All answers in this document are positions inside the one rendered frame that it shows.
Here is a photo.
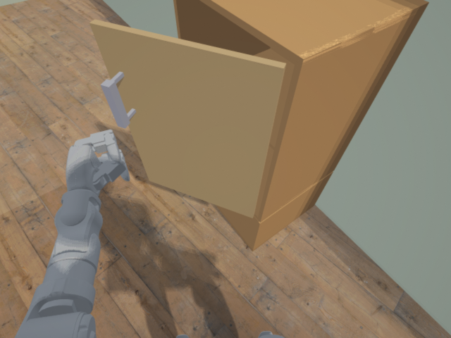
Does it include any left robot forearm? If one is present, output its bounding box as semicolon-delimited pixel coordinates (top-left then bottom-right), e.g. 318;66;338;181
15;189;103;338

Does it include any cupboard door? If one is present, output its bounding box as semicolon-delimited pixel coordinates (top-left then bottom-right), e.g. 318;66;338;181
89;19;286;218

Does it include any handle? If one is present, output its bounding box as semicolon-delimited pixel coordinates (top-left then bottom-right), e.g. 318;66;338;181
100;72;136;128

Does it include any left robot upper arm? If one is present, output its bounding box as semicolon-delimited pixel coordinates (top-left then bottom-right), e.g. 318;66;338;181
18;311;97;338

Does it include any left robot hand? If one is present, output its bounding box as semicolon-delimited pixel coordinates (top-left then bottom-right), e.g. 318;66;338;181
66;130;130;196

